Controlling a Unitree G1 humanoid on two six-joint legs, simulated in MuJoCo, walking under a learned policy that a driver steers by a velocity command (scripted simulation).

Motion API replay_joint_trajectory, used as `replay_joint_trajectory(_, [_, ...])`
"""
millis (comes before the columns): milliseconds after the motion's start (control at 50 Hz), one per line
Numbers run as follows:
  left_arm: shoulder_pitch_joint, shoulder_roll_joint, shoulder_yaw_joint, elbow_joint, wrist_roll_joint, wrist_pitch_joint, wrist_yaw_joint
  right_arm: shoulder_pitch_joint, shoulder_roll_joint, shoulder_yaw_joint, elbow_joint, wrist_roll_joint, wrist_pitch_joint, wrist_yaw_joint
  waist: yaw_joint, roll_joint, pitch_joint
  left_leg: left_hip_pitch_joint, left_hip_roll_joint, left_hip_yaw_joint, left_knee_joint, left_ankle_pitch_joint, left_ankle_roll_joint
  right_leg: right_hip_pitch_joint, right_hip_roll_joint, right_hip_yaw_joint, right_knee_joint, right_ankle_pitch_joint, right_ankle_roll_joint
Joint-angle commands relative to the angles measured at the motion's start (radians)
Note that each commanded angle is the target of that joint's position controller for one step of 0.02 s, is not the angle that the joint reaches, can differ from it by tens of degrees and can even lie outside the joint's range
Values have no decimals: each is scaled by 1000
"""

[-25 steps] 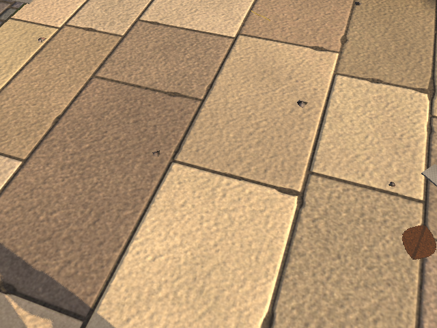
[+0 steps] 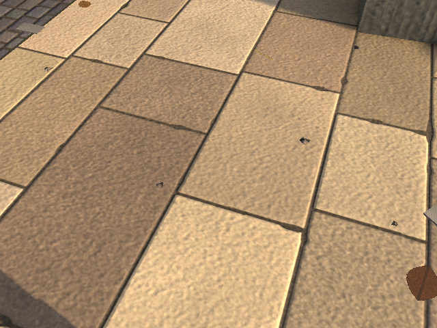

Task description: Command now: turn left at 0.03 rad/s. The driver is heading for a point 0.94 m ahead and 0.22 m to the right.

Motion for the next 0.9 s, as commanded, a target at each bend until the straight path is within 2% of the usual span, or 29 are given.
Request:
replay_joint_trajectory(20, [-10,105,22,-21,-3,-6,9,15,-126,-34,-31,3,-12,-2,-6,16,-39,-49,86,-80,-109,311,27,81,-17,14,-20,196,-15])
replay_joint_trajectory(140, [-11,108,24,27,-6,4,18,27,-125,-34,20,6,-12,-3,-5,18,-36,-42,76,-65,-113,343,23,96,-16,10,-19,206,-18])
replay_joint_trajectory(380, [-8,96,24,103,-8,14,27,54,-124,-26,116,7,-12,-11,-6,15,-7,-55,61,-44,-133,279,12,97,-8,3,-34,182,-23])
replay_joint_trajectory(400, [7,84,21,114,-8,15,27,71,-121,-25,130,8,-10,-13,-7,24,-26,-47,56,-43,-151,168,17,102,8,-17,-27,98,-23])
replay_joint_trajectory(420, [3,78,21,119,-11,17,28,79,-136,-30,138,13,-7,-16,-14,43,-9,-56,58,-61,-176,-20,35,69,38,-50,10,-33,-25])
replay_joint_trajectory(440, [-16,75,21,113,-16,15,27,84,-168,-40,137,20,-4,-19,-30,82,25,-70,88,-119,-219,-251,70,1,70,-87,80,-166,-29])
replay_joint_trajectory(460, [-54,74,21,93,-18,6,24,102,-198,-49,137,24,-6,-20,-50,130,76,-77,161,-225,-284,-429,117,-101,80,-103,160,-227,-35])
replay_joint_trajectory(480, [-88,72,19,70,-24,-9,18,109,-229,-59,136,28,-13,-21,-63,182,124,-81,252,-349,-347,-506,170,-186,57,-84,248,-227,-54])
replay_joint_trajectory(500, [-113,70,18,53,-32,-27,9,121,-233,-63,139,28,-26,-23,-72,197,164,-78,314,-433,-382,-489,211,-257,17,-41,325,-243,-74])
replay_joint_trajectory(520, [-119,75,20,44,-40,-44,0,125,-218,-62,140,25,-40,-22,-71,190,183,-25,348,-465,-385,-413,233,-339,-15,-12,381,-285,-92])
replay_joint_trajectory(540, [-115,78,21,40,-44,-61,-11,119,-202,-60,137,28,-49,-21,-65,167,181,37,356,-450,-370,-331,232,-392,-40,2,377,-308,-108])
replay_joint_trajectory(580, [-95,74,21,45,-45,-86,-29,90,-197,-62,129,44,-52,-18,-43,123,139,68,310,-334,-332,-182,188,-310,-46,-22,220,-258,-124])
replay_joint_trajectory(600, [-47,65,23,67,-43,-92,-35,58,-205,-63,123,48,-48,-15,-12,112,104,3,263,-251,-303,-117,161,-158,-14,-69,117,-153,-120])
replay_joint_trajectory(620, [49,63,30,111,-40,-92,-37,36,-210,-64,118,50,-43,-12,33,106,62,-96,218,-183,-254,-69,140,44,35,-121,33,-9,-104])
replay_joint_trajectory(640, [149,78,44,154,-36,-86,-35,37,-196,-58,115,42,-43,-10,69,84,18,-179,174,-137,-175,4,120,211,76,-134,27,32,-88])
replay_joint_trajectory(660, [257,115,58,176,-33,-83,-30,16,-146,-42,105,33,-49,-7,118,-20,-19,-268,100,-41,52,86,68,341,-15,12,-43,-28,-116])
replay_joint_trajectory(680, [381,246,83,186,-35,-83,-29,17,-71,-22,61,21,-65,-7,132,-317,-89,-467,-26,74,405,-113,-11,478,-277,467,-219,-164,-258])
replay_joint_trajectory(700, [356,191,58,186,-15,-95,-38,8,-107,-33,51,47,-81,-8,106,-251,-73,-562,-17,-43,614,-250,-3,431,-360,702,-313,-335,-339])
replay_joint_trajectory(720, [248,147,41,152,-17,-107,-40,2,-139,-41,49,71,-93,-2,61,-159,34,-642,53,-75,695,-170,28,361,-352,612,-313,-388,-322])
replay_joint_trajectory(740, [174,112,30,122,-16,-112,-44,1,-148,-43,59,69,-101,3,36,-116,70,-646,99,-56,694,-66,47,312,-300,492,-319,-342,-284])
replay_joint_trajectory(760, [136,99,22,105,-15,-113,-49,-4,-152,-49,65,56,-104,4,21,-89,87,-637,127,-42,650,16,52,281,-263,395,-329,-230,-256])
replay_joint_trajectory(780, [130,77,13,100,-12,-110,-50,-12,-158,-56,66,43,-103,7,12,-83,84,-598,150,-32,600,76,50,255,-227,304,-338,-112,-231])
replay_joint_trajectory(800, [153,69,8,105,-8,-105,-49,-16,-146,-57,68,38,-99,13,12,-95,72,-561,157,-15,566,115,42,242,-200,240,-341,-11,-218])
replay_joint_trajectory(860, [217,95,8,118,-6,-95,-32,-75,-108,-52,49,29,-85,20,19,-70,64,-583,153,31,468,191,-1,253,-175,135,-349,242,-236])
replay_joint_trajectory(900, [224,107,8,113,-5,-87,-20,-163,-87,-43,14,29,-82,21,31,-57,80,-583,144,47,337,255,-24,227,-163,88,-364,296,-237])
